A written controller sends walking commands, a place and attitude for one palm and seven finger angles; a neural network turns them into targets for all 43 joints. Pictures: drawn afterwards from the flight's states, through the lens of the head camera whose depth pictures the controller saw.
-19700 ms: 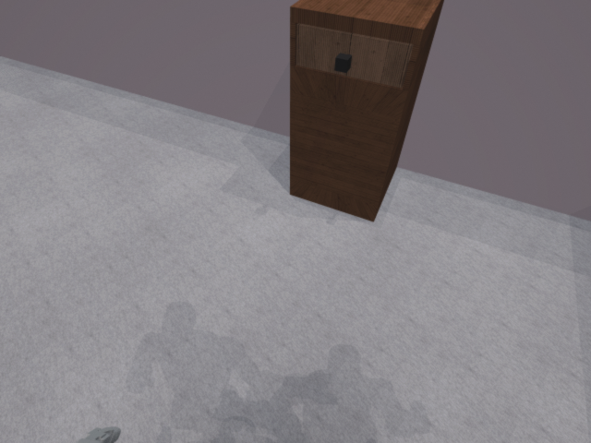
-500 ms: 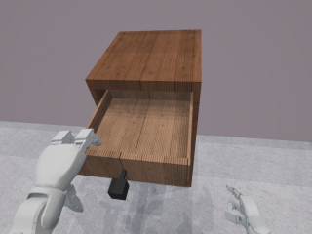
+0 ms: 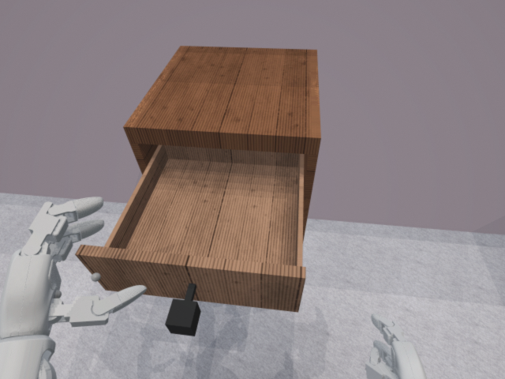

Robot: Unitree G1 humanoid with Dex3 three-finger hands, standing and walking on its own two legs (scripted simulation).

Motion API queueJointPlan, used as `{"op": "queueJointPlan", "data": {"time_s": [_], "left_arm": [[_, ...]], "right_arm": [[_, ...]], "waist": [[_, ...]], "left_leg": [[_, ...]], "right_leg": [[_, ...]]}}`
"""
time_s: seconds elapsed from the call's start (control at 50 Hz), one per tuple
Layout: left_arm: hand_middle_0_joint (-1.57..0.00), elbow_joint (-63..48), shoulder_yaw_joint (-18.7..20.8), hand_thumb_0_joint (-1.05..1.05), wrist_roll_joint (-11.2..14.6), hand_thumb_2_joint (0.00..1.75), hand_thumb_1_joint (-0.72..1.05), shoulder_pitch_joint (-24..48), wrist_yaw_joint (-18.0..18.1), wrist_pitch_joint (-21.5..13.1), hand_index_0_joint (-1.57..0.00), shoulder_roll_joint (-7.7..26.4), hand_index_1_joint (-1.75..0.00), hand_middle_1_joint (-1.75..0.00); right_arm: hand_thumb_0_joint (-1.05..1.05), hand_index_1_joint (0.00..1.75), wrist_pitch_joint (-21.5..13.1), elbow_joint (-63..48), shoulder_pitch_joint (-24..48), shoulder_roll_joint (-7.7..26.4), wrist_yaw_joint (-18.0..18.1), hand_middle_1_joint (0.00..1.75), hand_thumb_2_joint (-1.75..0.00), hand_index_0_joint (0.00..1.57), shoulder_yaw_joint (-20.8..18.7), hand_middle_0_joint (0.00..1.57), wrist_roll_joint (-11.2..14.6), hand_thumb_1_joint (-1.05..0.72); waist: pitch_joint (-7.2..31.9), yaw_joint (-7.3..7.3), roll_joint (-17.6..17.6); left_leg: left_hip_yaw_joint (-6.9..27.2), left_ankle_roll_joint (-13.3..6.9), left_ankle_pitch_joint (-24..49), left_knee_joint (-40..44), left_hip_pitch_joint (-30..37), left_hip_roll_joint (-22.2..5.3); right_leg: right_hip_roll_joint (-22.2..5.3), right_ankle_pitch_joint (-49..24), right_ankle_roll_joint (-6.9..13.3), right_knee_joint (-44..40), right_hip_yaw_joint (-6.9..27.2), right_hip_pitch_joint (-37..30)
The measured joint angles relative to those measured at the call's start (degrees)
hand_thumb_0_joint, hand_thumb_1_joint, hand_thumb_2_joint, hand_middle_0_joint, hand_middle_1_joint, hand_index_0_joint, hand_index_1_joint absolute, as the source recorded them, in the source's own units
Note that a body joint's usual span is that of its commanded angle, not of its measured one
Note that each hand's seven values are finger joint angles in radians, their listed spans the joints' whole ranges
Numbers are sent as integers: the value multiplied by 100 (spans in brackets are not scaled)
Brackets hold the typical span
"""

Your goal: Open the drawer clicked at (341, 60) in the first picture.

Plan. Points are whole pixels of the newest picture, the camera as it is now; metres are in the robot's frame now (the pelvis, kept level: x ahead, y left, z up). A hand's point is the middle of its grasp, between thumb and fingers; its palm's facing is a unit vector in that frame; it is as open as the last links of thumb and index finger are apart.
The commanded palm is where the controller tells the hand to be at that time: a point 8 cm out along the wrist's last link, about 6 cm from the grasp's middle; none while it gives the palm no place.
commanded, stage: draw the hand back to the body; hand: left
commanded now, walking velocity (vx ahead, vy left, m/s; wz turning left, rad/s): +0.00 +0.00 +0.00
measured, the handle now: (187, 305) +0.24 +0.15 -0.04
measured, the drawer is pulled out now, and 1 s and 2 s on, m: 0.30 0.30 0.30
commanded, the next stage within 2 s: step back with the hand held close in 0.56 s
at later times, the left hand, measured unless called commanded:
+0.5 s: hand (64, 293) +0.17 +0.23 +0.15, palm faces +0.40 -0.83 -0.39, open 7.8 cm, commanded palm +0.12 +0.28 +0.17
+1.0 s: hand (67, 300) +0.17 +0.23 +0.14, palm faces +0.25 -0.83 -0.51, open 7.4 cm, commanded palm +0.10 +0.29 +0.17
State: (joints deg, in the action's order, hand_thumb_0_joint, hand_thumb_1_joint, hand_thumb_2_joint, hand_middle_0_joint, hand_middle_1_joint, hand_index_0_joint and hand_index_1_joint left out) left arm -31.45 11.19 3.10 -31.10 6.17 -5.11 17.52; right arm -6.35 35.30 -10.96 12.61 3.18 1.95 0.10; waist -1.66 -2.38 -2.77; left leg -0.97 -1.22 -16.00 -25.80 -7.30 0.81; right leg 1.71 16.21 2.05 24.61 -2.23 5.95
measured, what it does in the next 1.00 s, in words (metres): stands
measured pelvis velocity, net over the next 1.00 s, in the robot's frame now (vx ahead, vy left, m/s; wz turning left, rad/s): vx -0.03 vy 0.01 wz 0.01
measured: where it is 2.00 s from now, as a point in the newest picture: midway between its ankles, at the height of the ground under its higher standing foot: outside the picture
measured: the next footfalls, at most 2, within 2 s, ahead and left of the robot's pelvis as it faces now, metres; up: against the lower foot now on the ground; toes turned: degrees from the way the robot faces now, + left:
right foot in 1.78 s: -0.19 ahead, -0.13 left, +0.00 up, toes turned -4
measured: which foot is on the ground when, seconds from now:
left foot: down 0.00-1.00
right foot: down 0.00-1.00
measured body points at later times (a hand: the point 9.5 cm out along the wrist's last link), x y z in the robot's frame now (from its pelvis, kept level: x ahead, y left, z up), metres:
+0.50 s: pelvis -0.01 +0.00 +0.00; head -0.02 -0.03 +0.45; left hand +0.14 +0.28 +0.17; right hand +0.20 -0.21 -0.08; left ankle -0.02 +0.10 -0.74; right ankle -0.03 -0.09 -0.74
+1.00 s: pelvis -0.03 +0.01 +0.00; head +0.01 +0.00 +0.45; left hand +0.15 +0.28 +0.17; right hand +0.16 -0.24 -0.09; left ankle -0.02 +0.10 -0.74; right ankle -0.03 -0.09 -0.74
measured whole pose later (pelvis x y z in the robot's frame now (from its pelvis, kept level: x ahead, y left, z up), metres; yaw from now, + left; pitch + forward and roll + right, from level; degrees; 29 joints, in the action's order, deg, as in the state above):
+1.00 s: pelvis -0.03 +0.01 +0.00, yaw +0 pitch +2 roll +0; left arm -32.6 19.1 3.1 -38.0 5.9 -9.2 22.4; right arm 0.0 31.5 -8.9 13.8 3.9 -1.4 2.0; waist -2.0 1.0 -1.5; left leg -1.0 -1.8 -14.2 -28.5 -16.4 1.3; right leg 1.0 14.9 1.5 28.0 -2.5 15.2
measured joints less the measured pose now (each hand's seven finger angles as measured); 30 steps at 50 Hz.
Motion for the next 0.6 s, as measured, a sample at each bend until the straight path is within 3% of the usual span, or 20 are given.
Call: {"op": "queueJointPlan", "data": {"time_s": [0.3, 0.46, 0.6], "left_arm": [[-24, 334, 505, 0, 105, 73, 49, -128, 54, 21, -23, 157, -56, -56], [-22, 359, 427, 1, 106, 84, 75, -83, 69, 51, -21, 83, -39, -39], [-22, 375, 435, 1, 115, 88, 85, -72, 58, 36, -21, 117, -32, -32]], "right_arm": [[2, 30, 146, 0, 207, -11, 99, 30, -90, 20, -104, 20, 100, -90], [2, 30, 108, 10, 203, -18, 86, 30, -90, 20, -65, 20, 94, -90], [2, 30, 122, 19, 185, -37, 89, 30, -90, 20, -62, 21, 106, -90]], "waist": [[99, -86, -70], [97, -116, -69], [84, -92, -67]], "left_leg": [[51, 16, 29, 1, -33, -8], [94, 29, 56, 7, -23, -5], [95, 45, 68, 10, -22, -16]], "right_leg": [[9, -28, 14, -34, -53, 2], [7, -39, 29, -42, -97, -23], [17, -43, 44, -29, -100, -16]]}}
